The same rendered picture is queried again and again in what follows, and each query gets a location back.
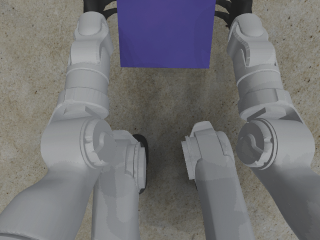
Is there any robot left hand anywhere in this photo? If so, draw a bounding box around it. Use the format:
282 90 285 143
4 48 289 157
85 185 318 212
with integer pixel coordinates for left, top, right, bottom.
83 0 117 20

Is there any left robot upper arm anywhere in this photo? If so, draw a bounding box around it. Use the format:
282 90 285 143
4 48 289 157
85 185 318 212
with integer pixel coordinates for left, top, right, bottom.
0 116 117 240

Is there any left robot foot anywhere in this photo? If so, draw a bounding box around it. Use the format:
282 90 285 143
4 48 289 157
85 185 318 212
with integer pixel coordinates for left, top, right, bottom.
132 134 149 194

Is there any robot right hand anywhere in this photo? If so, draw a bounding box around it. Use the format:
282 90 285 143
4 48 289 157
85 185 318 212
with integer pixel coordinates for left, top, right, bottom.
214 0 253 30

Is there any right robot thigh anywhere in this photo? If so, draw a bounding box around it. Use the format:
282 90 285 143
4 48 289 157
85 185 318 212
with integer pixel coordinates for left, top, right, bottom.
181 128 256 240

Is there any carton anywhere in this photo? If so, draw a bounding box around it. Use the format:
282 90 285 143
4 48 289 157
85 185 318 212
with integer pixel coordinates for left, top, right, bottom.
116 0 216 69

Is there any robot left forearm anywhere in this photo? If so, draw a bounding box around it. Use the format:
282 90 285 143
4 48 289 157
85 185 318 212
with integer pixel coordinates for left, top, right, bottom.
40 11 114 154

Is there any robot right forearm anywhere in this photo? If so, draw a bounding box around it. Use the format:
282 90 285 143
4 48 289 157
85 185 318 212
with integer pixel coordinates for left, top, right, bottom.
226 13 307 127

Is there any right robot upper arm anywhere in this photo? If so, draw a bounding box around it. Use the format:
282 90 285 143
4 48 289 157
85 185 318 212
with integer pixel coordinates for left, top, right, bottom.
235 118 320 240

